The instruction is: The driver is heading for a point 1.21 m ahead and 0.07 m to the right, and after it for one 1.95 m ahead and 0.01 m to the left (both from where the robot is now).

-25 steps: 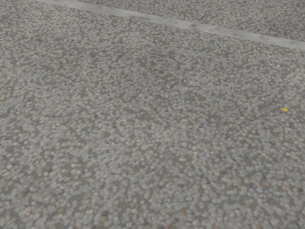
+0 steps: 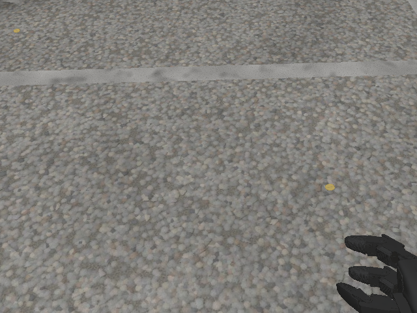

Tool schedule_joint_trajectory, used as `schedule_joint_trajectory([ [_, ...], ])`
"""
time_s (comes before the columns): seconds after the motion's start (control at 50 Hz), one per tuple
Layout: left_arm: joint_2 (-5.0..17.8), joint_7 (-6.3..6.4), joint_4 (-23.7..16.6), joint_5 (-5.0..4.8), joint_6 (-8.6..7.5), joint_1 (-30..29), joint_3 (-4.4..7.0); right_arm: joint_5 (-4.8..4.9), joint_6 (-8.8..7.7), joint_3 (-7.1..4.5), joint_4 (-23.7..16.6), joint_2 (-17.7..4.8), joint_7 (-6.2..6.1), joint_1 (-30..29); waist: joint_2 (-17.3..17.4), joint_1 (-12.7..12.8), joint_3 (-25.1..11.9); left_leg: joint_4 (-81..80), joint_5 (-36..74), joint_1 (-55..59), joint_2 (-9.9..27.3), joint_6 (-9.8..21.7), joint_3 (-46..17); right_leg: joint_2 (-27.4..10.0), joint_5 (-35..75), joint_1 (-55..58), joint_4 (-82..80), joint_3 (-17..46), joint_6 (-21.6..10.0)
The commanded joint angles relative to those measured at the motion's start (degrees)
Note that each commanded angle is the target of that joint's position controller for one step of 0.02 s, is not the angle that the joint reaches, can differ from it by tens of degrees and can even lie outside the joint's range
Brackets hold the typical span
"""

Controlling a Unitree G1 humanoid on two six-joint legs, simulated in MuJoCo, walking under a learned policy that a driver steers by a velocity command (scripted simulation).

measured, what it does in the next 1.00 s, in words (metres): walks ahead: left foot, then right foot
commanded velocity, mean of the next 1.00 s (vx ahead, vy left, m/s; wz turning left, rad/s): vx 1.00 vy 0.00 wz -0.21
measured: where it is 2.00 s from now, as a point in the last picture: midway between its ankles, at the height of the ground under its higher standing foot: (290, 114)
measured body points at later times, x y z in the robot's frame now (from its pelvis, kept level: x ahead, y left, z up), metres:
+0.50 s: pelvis +0.42 +0.03 -0.01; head +0.43 +0.01 +0.44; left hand +0.75 +0.13 -0.05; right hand +0.24 -0.20 -0.13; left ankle +0.37 +0.19 -0.74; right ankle +0.51 -0.17 -0.66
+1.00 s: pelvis +0.83 -0.17 -0.01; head +0.84 -0.15 +0.44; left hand +0.88 +0.12 -0.14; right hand +0.98 -0.47 -0.08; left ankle +1.06 -0.08 -0.66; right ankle +0.67 -0.24 -0.74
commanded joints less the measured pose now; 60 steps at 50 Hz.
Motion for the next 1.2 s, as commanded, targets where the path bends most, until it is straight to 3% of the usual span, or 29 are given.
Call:
schedule_joint_trajectory([
  [0.02, 10.3, 1.88, -5.4, -0.62, -0.41, -6.5, 3.03, -0.09, 0.0, -1.12, -5.2, -2.0, 0.17, -6.6, -1.9, -1.5, 2.2, -17.3, 13.2, 12.5, -4.9, -2.7, 8.2, -7.6, 5.4, -16.9, -12.9, 12.2, -5.1],
  [0.12, 9.7, 2.51, -3.4, -1.51, 0.24, -4.4, 3.87, 3.32, -1.04, -4.13, -6.2, -7.9, 0.61, -6.4, -7.5, -1.3, -0.8, -27.7, 14.5, 18.1, -5.5, -2.7, 4.0, -11.2, 4.0, -5.0, -5.6, 19.3, -1.8],
  [0.16, 10.2, 2.12, -4.3, -0.17, 0.76, -7.2, 4.16, 3.85, -1.48, -6.65, -3.6, -11.8, 0.08, 7.3, -8.7, -9.7, -8.9, -26.3, 9.0, 31.0, -5.2, -0.2, 5.7, -10.2, 22.3, -1.3, 9.3, 17.4, 1.1],
  [0.18, 7.8, 1.39, -6.5, 1.78, 0.86, -10.7, 2.95, 3.78, -0.87, -7.09, -1.1, -13.0, -0.6, 22.6, -8.3, -17.3, -19.4, -19.4, 1.2, 50.7, 0.8, 1.6, 1.6, -9.1, 21.6, -10.2, 26.9, 14.3, 3.1],
  [0.2, -1.4, 1.0, -8.6, 0.12, 0.57, -0.4, 0.59, 0.71, -0.54, -7.18, 0.5, -17.1, -0.1, 28.6, 17.7, -10.7, -29.3, -29.0, -24.4, 70.6, 15.3, 10.2, -29.7, -1.7, -16.7, -29.9, 48.9, 8.9, 5.5],
  [0.22, 2.7, 1.32, -9.2, -3.6, 0.46, 1.1, -0.24, 0.2, -0.56, -6.74, 0.4, -15.5, 1.09, 25.9, 28.9, -9.7, -27.1, -38.8, -45.4, 68.7, 20.4, 12.9, -49.0, -7.5, -13.5, -40.5, 58.6, 5.3, 5.5],
  [0.24, 7.5, 1.6, -8.7, -2.92, 0.87, -5.2, 0.7, 0.71, 0.05, -5.81, -1.1, -9.8, 0.63, 20.8, 18.7, -11.7, -17.1, -40.1, -43.5, 60.2, 17.5, 11.3, -40.0, -10.2, -7.3, -43.2, 60.7, 2.5, 5.9],
  [0.28, 9.2, 1.13, -10.4, 0.39, 0.91, -14.8, 1.42, -0.03, 1.11, -5.39, 1.5, -8.9, 0.28, 19.1, 1.2, -11.2, -7.1, -39.1, -18.6, 44.8, 12.6, 8.7, -20.4, -13.9, -2.6, -38.9, 55.8, -0.2, 5.7],
  [0.36, 4.7, -0.07, -12.0, -1.45, 2.21, -15.6, 0.7, 0.99, 0.16, -3.54, 6.9, -3.9, 1.12, 18.8, 3.7, -6.6, -1.8, -42.1, -6.1, 33.6, 9.0, 9.4, -6.0, -18.1, -2.2, -35.8, 49.1, 0.4, 4.6],
  [0.48, 5.5, -1.36, -13.6, -0.24, 0.75, -24.6, -0.19, 0.44, -0.14, -3.92, 10.5, -8.5, 0.84, 22.0, -1.0, -6.5, 5.5, -48.8, 7.1, 31.5, 8.5, 10.7, 7.6, -15.2, 14.6, -40.8, 31.2, -0.9, 5.6],
  [0.58, 4.4, -3.74, -18.2, 0.21, -2.13, -36.7, -0.87, 2.46, 1.33, -2.98, 15.2, -11.6, 0.49, 30.3, 0.6, -8.7, 7.0, -50.3, 27.8, 36.7, 9.6, 11.2, 10.0, -12.1, 17.2, -28.3, 11.7, -10.0, 4.5],
  [0.62, 8.7, -3.13, -17.8, 0.06, -2.19, -31.1, 1.23, 1.78, 1.95, -3.06, 16.3, -14.5, -0.06, 30.9, 7.1, -3.6, 0.1, -40.5, 54.4, 41.5, 11.0, 10.2, 10.1, -8.3, 11.6, -17.0, 9.7, -10.6, 3.4],
  [0.66, 14.1, -0.97, -12.5, -0.32, -0.93, -7.9, 4.3, 1.02, 2.57, -2.77, 16.2, -15.6, -0.54, 27.3, 10.8, 10.3, -11.8, -13.4, 55.7, 27.1, 8.1, 7.1, 11.5, -10.4, 11.0, 15.5, 9.1, -7.3, 1.8],
  [0.68, 19.6, 0.42, -9.5, 1.17, -0.38, 1.1, 5.35, -0.26, 1.97, -0.82, 13.5, -6.8, -0.41, 30.7, -2.6, 7.8, -22.7, 10.4, 12.7, 8.0, 0.6, 5.2, 10.0, -25.6, -1.9, 37.8, 10.6, 13.0, 0.1],
  [0.7, 18.7, -0.24, -9.5, 2.56, -1.28, 1.8, 4.6, 2.77, 0.4, 0.62, 12.8, -2.5, -0.09, 36.2, -15.2, 3.9, -36.7, 24.4, -14.8, 1.4, -3.9, 5.7, 1.0, -34.7, -23.4, 41.6, -2.7, 39.4, -4.9],
  [0.72, 13.0, -0.64, -8.1, 2.32, -1.69, 0.0, 3.38, 5.39, 0.13, -1.35, 11.2, -7.7, -0.38, 27.4, -11.2, 5.1, -25.0, 28.6, -12.6, -5.5, -1.9, 5.8, 0.6, -31.9, -26.3, 33.9, -9.8, 37.5, -2.6],
  [0.74, 10.5, -0.68, -6.5, 1.59, -2.01, -2.7, 2.71, 5.75, 0.33, -1.53, 9.3, -7.2, -0.62, 21.9, -8.6, 3.9, -13.5, 28.0, -9.1, -9.7, 0.0, 5.3, 2.9, -30.9, -18.6, 24.8, -10.0, 27.2, -1.6],
  [0.76, 9.2, -0.79, -5.2, 1.88, -2.45, -6.1, 2.48, 4.47, 0.77, -1.34, 9.0, -5.7, -0.82, 20.1, -4.0, 0.9, -8.4, 25.8, -5.9, -7.9, 2.7, 5.1, 3.6, -29.6, -9.4, 15.6, -10.9, 20.0, -1.1],
  [0.78, 6.4, -0.96, -4.4, 2.8, -2.99, -9.0, 1.99, 3.48, 1.85, -1.78, 9.5, -5.0, -0.65, 21.3, -4.8, -2.4, -6.1, 23.9, -3.0, -4.1, 4.8, 5.0, 3.4, -27.5, -3.9, 8.2, -11.9, 13.3, -0.6],
  [0.82, 2.9, -1.16, -3.1, 2.48, -3.43, -13.4, 1.66, 4.15, 4.58, -1.89, 10.4, -2.7, 0.28, 24.1, -6.8, -6.1, -3.9, 22.0, -2.6, 0.5, 7.2, 4.6, 3.4, -26.1, 2.1, 0.7, -14.9, 3.6, 0.1],
  [0.88, 4.6, -0.52, -1.8, 1.94, -3.79, -16.5, 2.28, 3.34, 6.79, -1.83, 8.3, -2.0, 0.49, 19.3, -4.8, -7.6, 2.8, 18.3, 0.8, -3.7, 8.4, 3.5, 4.2, -25.4, 10.8, -4.6, -18.7, -7.6, 1.8],
  [1.0, 11.4, 1.48, -1.1, 2.08, -3.48, -14.3, 3.44, 2.5, 5.58, -1.53, 4.2, -4.4, 3.43, 8.0, 1.3, -5.9, 6.3, -5.1, 20.0, -0.9, 3.9, 6.0, 13.7, -22.0, 20.5, 1.2, -21.7, -22.2, 4.1],
  [1.04, 15.1, 1.64, -1.2, 1.84, -2.55, -13.7, 4.13, 2.87, 5.23, -2.53, 3.3, -6.9, 4.24, 8.1, -0.7, -7.3, 3.6, -9.2, 18.6, 5.1, -0.9, 7.9, 19.1, -22.6, 46.2, 8.1, -16.5, -23.6, 5.3],
  [1.1, 19.6, 1.59, -2.8, 0.44, -0.01, -16.9, 5.29, 4.06, 7.21, -6.3, 6.5, -14.5, 3.57, 27.4, -8.3, -19.0, -7.4, -6.1, 3.7, 27.7, -7.4, 12.0, 21.9, -24.9, 80.0, 9.7, 11.9, -22.4, 5.3],
  [1.12, 17.9, 1.27, -3.1, 0.14, -0.34, -19.5, 4.76, 4.03, 8.09, -8.58, 10.0, -18.5, 2.53, 40.0, -5.7, -25.1, -12.0, -10.8, 4.9, 46.5, -7.5, 14.4, 17.1, -22.3, 70.3, -0.8, 31.4, -21.1, 6.6],
  [1.14, 6.8, 0.63, -4.5, 0.71, -2.42, -21.1, 1.78, 3.89, 8.69, -8.98, 11.3, -20.4, 1.87, 38.1, 17.5, -20.7, -3.7, -16.3, 10.2, 50.1, -4.1, 18.7, 5.6, -6.8, -2.1, -19.3, 62.9, -19.0, 9.8],
  [1.16, 1.8, -0.22, -9.6, -0.33, -5.45, -9.9, -0.44, 1.41, 6.31, -6.38, 6.7, -18.7, 2.61, 29.4, 25.2, -6.7, -16.1, -30.7, -16.1, 60.2, 7.0, 31.1, -34.3, -2.4, -17.6, -38.9, 73.8, -2.9, 9.5],
  [1.18, 9.6, -0.5, -10.2, -0.68, -7.34, -16.5, 0.28, 1.04, 4.86, -6.02, 3.8, -14.2, 2.92, 28.6, 12.2, -11.3, -17.1, -41.7, -25.6, 57.5, 10.2, 27.7, -43.5, -5.9, -11.9, -38.4, 68.4, 3.3, 6.2],
  [1.2, 10.9, -0.18, -11.9, -1.86, -7.64, -22.1, 1.0, 0.49, 3.17, -5.83, 4.2, -13.2, 3.41, 27.3, 2.3, -9.3, -7.1, -43.7, -17.2, 47.5, 9.5, 24.9, -41.1, -6.9, -9.0, -38.9, 61.5, 1.9, 5.6],
])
